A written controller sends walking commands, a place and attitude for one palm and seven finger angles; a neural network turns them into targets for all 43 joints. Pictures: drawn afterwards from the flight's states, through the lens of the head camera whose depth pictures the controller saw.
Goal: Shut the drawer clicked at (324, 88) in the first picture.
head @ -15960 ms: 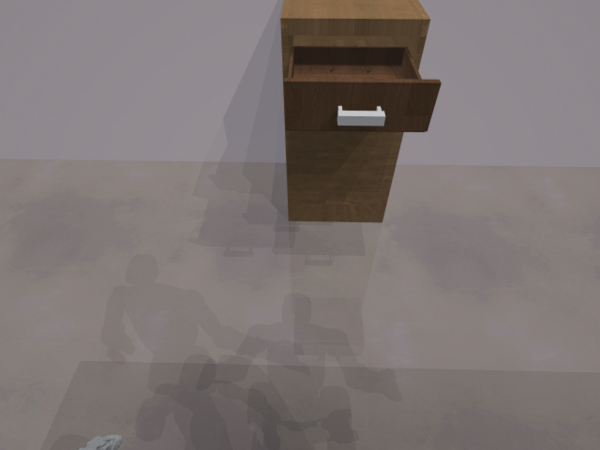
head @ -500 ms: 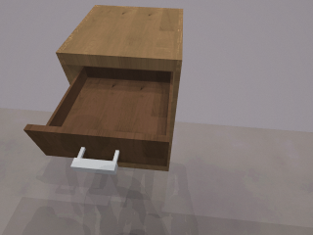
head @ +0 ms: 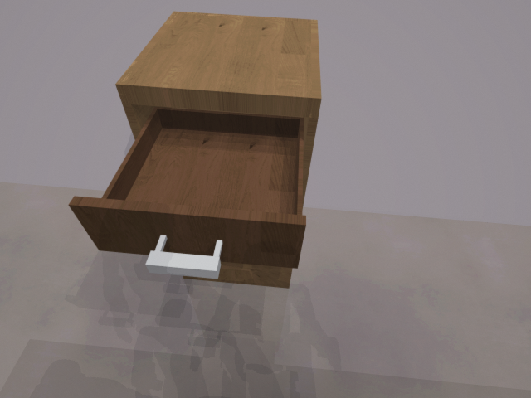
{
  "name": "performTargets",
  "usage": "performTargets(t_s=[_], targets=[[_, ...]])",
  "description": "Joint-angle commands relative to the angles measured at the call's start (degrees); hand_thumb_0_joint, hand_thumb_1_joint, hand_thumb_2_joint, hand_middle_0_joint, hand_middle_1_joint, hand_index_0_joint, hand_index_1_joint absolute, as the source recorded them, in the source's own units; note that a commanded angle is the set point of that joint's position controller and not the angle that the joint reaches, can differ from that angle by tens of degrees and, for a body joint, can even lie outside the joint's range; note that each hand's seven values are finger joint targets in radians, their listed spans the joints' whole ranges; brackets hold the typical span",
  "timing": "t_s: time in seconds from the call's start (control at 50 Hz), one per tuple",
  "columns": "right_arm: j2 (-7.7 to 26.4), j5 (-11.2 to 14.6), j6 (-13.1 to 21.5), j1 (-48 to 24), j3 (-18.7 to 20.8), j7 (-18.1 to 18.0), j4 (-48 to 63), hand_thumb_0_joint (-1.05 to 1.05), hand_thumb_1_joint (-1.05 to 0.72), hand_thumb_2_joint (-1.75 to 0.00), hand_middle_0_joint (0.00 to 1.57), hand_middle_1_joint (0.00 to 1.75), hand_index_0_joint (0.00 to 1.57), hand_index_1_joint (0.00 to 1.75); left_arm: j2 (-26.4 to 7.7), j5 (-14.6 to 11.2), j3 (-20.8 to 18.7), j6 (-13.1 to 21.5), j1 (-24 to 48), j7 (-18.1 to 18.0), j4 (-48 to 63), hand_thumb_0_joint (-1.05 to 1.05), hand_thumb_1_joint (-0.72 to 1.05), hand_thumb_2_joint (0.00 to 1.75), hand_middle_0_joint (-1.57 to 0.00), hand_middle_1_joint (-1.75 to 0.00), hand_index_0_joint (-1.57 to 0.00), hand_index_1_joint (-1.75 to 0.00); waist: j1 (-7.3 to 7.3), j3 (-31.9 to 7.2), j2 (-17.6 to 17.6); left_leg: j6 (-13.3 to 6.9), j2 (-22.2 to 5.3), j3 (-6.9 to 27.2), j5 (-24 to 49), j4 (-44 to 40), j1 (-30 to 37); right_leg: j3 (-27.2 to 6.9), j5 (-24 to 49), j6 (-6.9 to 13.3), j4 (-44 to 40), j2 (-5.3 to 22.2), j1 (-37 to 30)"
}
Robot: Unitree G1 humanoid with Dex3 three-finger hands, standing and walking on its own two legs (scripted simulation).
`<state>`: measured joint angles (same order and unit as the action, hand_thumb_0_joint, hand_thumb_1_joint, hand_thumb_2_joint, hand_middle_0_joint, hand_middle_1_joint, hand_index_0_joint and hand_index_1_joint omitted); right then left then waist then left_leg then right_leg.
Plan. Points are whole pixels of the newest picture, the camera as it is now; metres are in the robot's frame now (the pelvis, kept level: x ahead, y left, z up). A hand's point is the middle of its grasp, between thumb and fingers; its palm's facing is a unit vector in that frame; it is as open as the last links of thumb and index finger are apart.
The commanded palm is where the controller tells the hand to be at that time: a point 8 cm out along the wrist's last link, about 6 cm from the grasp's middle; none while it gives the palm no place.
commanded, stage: come to a stop and stand still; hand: left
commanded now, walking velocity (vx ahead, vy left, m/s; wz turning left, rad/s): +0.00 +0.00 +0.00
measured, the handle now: (187, 253) +0.35 +0.16 -0.01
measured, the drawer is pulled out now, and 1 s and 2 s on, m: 0.30 0.30 0.30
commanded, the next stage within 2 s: look again from close up in 0.44 s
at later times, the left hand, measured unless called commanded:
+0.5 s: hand out of the picture -0.08 +0.18 -0.16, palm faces +0.04 -0.98 -0.19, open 7.4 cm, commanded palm none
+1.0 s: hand out of the picture +0.01 +0.16 -0.16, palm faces +0.01 -0.98 -0.20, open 7.3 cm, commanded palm none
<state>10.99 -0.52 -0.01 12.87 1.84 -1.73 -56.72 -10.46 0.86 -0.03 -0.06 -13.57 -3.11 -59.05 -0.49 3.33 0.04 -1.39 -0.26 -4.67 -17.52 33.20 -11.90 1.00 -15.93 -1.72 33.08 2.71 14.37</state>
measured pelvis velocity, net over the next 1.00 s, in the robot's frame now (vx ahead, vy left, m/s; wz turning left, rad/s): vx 0.01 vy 0.00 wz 0.00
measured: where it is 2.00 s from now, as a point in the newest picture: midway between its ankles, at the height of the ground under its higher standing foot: outside the picture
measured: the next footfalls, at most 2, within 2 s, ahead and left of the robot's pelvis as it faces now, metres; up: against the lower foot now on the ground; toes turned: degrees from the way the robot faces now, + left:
none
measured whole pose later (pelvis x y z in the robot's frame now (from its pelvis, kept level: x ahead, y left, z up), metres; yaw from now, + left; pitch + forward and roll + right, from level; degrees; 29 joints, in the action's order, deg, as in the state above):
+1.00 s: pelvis +0.01 +0.00 +0.01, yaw +0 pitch -1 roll +0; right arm 7.7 -0.4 0.9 16.8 -0.1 -1.5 -64.1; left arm -7.7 0.8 1.1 1.1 -18.2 -2.8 -62.0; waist -0.3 1.5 -0.2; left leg -2.0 0.8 -5.0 -15.7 26.0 -9.4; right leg -3.8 -13.7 -1.5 27.4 0.7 12.7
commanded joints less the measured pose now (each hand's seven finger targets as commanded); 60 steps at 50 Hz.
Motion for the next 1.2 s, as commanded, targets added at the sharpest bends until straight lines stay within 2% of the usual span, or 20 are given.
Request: performTargets(t_s=[0.0,0.04,0.08,0.1,0.14,0.24,0.28,0.34,0.44,0.5,0.54,0.6,0.66,0.76,0.86,0.92,1.12,1.14,1.16,1.18], targets=[[6.1,-0.6,0.1,0.5,0.1,1.2,4.3,0.00,-0.90,-0.90,0.20,0.30,0.20,0.30,-4.7,0.7,-0.4,-1.0,-3.1,0.4,3.3,0.00,0.90,0.90,-0.20,-0.30,-0.20,-0.30,0.98,10.0,-7.7,-1.7,-7.9,11.1,-15.5,-18.7,-15.1,-1.0,-5.6,2.6,-5.5,0.5,1.1],[6.8,-0.8,0.0,1.7,0.1,1.2,4.9,0.00,-0.90,-0.90,0.20,0.30,0.20,0.30,-4.4,0.8,-0.2,-0.9,-5.2,0.8,3.2,0.00,0.90,0.90,-0.20,-0.30,-0.20,-0.30,1.12,10.8,-4.0,-1.8,-7.8,11.6,-18.2,-20.3,-15.9,-1.3,-4.3,2.8,-4.9,0.0,1.5],[7.3,-0.7,0.1,2.1,0.3,1.4,5.2,0.00,-0.90,-0.90,0.20,0.30,0.20,0.30,-4.1,0.8,-0.2,-0.7,-6.9,0.9,3.3,0.00,0.90,0.90,-0.20,-0.30,-0.20,-0.30,1.37,8.7,-1.6,-1.9,-7.5,11.5,-18.9,-20.6,-14.8,-1.2,-4.0,2.8,-4.8,-0.2,1.0],[7.4,-0.7,0.1,2.0,0.3,1.5,5.2,0.00,-0.90,-0.90,0.20,0.30,0.20,0.30,-4.2,0.8,-0.2,-0.6,-7.5,0.9,3.5,0.00,0.90,0.90,-0.20,-0.30,-0.20,-0.30,1.37,7.6,-1.0,-1.9,-7.1,11.3,-18.4,-20.1,-13.5,-1.8,-4.3,2.7,-5.5,-0.2,1.2],[7.3,-0.7,0.1,2.3,0.3,1.4,5.2,0.00,-0.90,-0.90,0.20,0.30,0.20,0.30,-4.3,0.7,-0.4,-0.5,-8.0,1.0,3.9,0.00,0.90,0.90,-0.20,-0.30,-0.20,-0.30,1.29,5.0,-2.5,-2.0,-7.1,11.3,-17.9,-20.3,-11.6,-1.8,-4.0,2.7,-5.2,-0.3,1.0],[6.9,-0.5,0.0,3.7,0.5,1.5,4.3,0.00,-0.90,-0.90,0.20,0.30,0.20,0.30,-4.1,0.7,-0.5,0.1,-8.7,1.1,4.0,0.00,0.90,0.90,-0.20,-0.30,-0.20,-0.30,0.61,2.4,1.2,-1.9,-6.0,10.7,-15.5,-18.1,-7.7,-4.0,-6.3,2.8,-8.1,0.2,3.1],[6.5,-0.5,0.0,4.5,0.5,1.5,3.4,0.00,-0.90,-0.90,0.20,0.30,0.20,0.30,-3.8,0.6,-0.5,0.4,-9.0,1.0,3.7,0.00,0.90,0.90,-0.20,-0.30,-0.20,-0.30,0.20,2.2,0.8,-1.8,-5.5,10.5,-13.9,-17.2,-6.3,-5.5,-7.4,3.1,-9.1,0.4,4.6],[6.0,-0.3,0.2,5.2,0.3,1.3,2.2,0.00,-0.90,-0.90,0.20,0.30,0.20,0.30,-3.4,0.5,-0.4,0.6,-10.2,1.0,2.8,0.00,0.90,0.90,-0.20,-0.30,-0.20,-0.30,0.30,1.8,-0.6,-1.9,-5.7,10.9,-13.2,-17.4,-5.6,-5.6,-5.8,3.1,-9.1,0.3,4.6],[4.7,-0.2,0.6,6.6,-0.1,1.1,0.0,0.00,-0.90,-0.90,0.20,0.30,0.20,0.30,-2.5,0.4,0.0,1.0,-11.5,1.0,0.9,0.00,0.90,0.90,-0.20,-0.30,-0.20,-0.30,0.21,2.1,-0.6,-1.8,-5.4,10.4,-10.7,-16.7,-4.7,-6.9,-4.7,3.5,-10.2,0.8,4.9],[3.9,0.0,0.8,7.7,-0.3,1.1,-1.3,0.00,-0.90,-0.90,0.20,0.30,0.20,0.30,-2.2,0.3,0.2,1.3,-12.0,0.8,-0.2,0.00,0.90,0.90,-0.20,-0.30,-0.20,-0.30,-0.09,1.9,0.9,-1.6,-4.8,9.8,-8.4,-15.4,-3.5,-8.1,-5.1,3.7,-11.2,1.4,5.5],[3.6,0.1,1.0,8.2,-0.5,1.0,-1.9,0.00,-0.90,-0.90,0.20,0.30,0.20,0.30,-2.0,0.3,0.3,1.4,-11.7,0.8,-0.5,0.00,0.90,0.90,-0.20,-0.30,-0.20,-0.30,-0.10,2.3,1.7,-1.6,-4.9,9.8,-6.7,-15.4,-3.3,-8.1,-3.1,3.7,-11.2,1.5,5.1],[3.1,0.1,1.3,8.8,-0.7,0.8,-3.0,0.00,-0.90,-0.90,0.20,0.30,0.20,0.30,-1.5,0.1,0.4,1.6,-11.9,0.6,-1.3,0.00,0.90,0.90,-0.20,-0.30,-0.20,-0.30,-0.13,1.3,1.3,-1.5,-4.9,9.1,-3.2,-14.8,-2.0,-8.1,0.9,3.6,-10.6,1.7,3.8],[2.6,0.2,1.6,8.6,-0.8,0.7,-3.7,0.00,-0.90,-0.90,0.20,0.30,0.20,0.30,-1.2,0.1,0.4,1.6,-11.5,0.5,-1.6,0.00,0.90,0.90,-0.20,-0.30,-0.20,-0.30,0.07,2.2,0.3,-1.4,-5.1,8.8,-1.9,-15.2,-2.4,-7.5,3.6,3.6,-10.0,1.5,3.0],[1.8,0.2,2.0,8.8,-1.1,0.4,-4.7,0.00,-0.90,-0.90,0.20,0.30,0.20,0.30,-1.1,0.0,0.3,1.7,-10.9,0.3,-1.7,0.00,0.90,0.90,-0.20,-0.30,-0.20,-0.30,0.21,0.3,1.0,-1.2,-4.8,7.1,6.9,-13.0,0.2,-7.7,10.0,3.5,-9.3,2.1,0.8],[1.5,0.2,1.9,8.5,-1.2,0.2,-5.6,0.00,-0.90,-0.90,0.20,0.30,0.20,0.30,-1.5,-0.1,0.3,1.8,-10.1,0.3,-2.0,0.00,0.90,0.90,-0.20,-0.30,-0.20,-0.30,0.21,0.3,1.3,-1.0,-5.0,6.2,10.6,-12.0,1.6,-7.9,13.6,3.4,-9.4,2.3,-0.2],[1.3,0.3,1.9,8.5,-1.2,0.2,-6.0,0.00,-0.90,-0.90,0.20,0.30,0.20,0.30,-1.8,-0.2,0.3,1.8,-9.6,0.3,-1.8,0.00,0.90,0.90,-0.20,-0.30,-0.20,-0.30,0.07,-0.1,0.3,-0.9,-5.1,6.0,11.6,-12.2,2.4,-7.9,14.6,3.6,-9.4,2.2,-0.7],[1.9,0.3,1.7,7.8,-1.3,0.1,-6.6,0.00,-0.90,-0.90,0.20,0.30,0.20,0.30,-2.5,-0.3,0.3,1.6,-8.4,0.3,-1.9,0.00,0.90,0.90,-0.20,-0.30,-0.20,-0.30,-0.07,0.1,0.2,-0.8,-5.4,5.7,11.8,-13.1,4.1,-8.0,14.5,3.5,-10.2,2.1,-1.3],[1.9,0.3,1.7,7.5,-1.3,0.1,-6.7,0.00,-0.90,-0.90,0.20,0.30,0.20,0.30,-2.4,-0.2,0.3,1.7,-8.5,0.3,-1.9,0.00,0.90,0.90,-0.20,-0.30,-0.20,-0.30,0.11,0.8,1.1,-0.7,-5.4,5.6,11.3,-12.9,3.7,-8.0,14.3,3.4,-10.5,2.2,-1.0],[5.1,0.5,2.3,2.9,-1.0,0.4,-2.4,0.00,-0.90,-0.90,0.20,0.30,0.20,0.30,-5.5,0.7,-0.4,2.3,-10.0,-1.7,-4.1,0.00,0.90,0.90,-0.20,-0.30,-0.20,-0.30,1.39,0.0,4.2,0.9,-7.4,4.1,20.5,-2.7,-0.8,-7.3,30.4,2.4,-8.3,4.7,-2.7],[14.1,3.4,10.5,2.9,0.0,-2.2,18.5,0.00,-0.90,-0.90,0.20,0.30,0.20,0.30,-17.2,-11.7,-7.0,14.0,31.8,-0.6,85.9,0.00,0.90,0.90,-0.22,-0.32,-0.22,-0.32,-4.25,-29.5,-3.5,0.8,-0.6,6.2,21.8,-9.8,12.3,-1.7,21.1,2.8,-3.8,-1.2,-8.2]])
